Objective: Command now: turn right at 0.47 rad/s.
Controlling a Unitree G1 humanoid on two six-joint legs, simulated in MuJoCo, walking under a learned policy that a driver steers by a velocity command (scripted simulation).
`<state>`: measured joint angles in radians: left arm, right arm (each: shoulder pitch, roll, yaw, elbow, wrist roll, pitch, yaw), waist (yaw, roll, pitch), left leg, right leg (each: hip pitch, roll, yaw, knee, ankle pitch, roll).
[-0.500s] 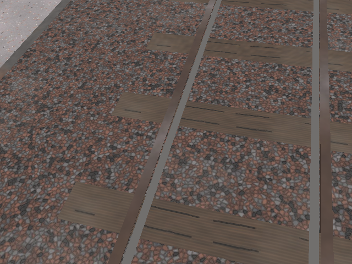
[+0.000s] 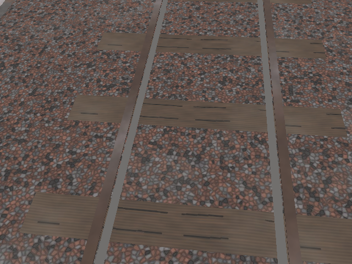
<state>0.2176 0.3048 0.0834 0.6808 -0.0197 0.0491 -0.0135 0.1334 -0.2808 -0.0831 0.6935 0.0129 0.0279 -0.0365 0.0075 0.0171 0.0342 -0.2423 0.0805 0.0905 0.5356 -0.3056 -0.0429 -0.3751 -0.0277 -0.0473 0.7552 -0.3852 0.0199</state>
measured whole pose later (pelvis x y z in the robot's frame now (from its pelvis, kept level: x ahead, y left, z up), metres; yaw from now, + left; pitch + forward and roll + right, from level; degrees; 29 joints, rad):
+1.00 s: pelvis +0.32 -0.06 +0.00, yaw -5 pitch +3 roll +0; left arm 0.00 0.27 0.03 0.59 -0.01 -0.12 -0.03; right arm 0.47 -0.28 -0.06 0.82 0.03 -0.04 -0.02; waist -0.12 -0.02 0.03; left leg 0.00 -0.06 -0.23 0.38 -0.42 0.04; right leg -0.48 0.02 0.07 0.46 -0.04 0.01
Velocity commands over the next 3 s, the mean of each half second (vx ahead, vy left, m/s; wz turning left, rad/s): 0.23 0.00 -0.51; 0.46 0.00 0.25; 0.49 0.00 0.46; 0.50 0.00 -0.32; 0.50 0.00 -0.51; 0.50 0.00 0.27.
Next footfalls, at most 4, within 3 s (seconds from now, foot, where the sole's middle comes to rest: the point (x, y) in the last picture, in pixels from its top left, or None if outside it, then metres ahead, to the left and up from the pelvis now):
0.02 right None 0.04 -0.11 -0.77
0.58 left None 0.23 0.08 -0.77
1.02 right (248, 262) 0.47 -0.20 -0.77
1.50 left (165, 199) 0.73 0.11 -0.77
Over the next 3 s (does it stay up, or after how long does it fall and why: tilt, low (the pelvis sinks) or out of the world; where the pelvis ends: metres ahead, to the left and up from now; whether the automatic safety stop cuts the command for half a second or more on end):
stays up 1.41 -0.10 0.00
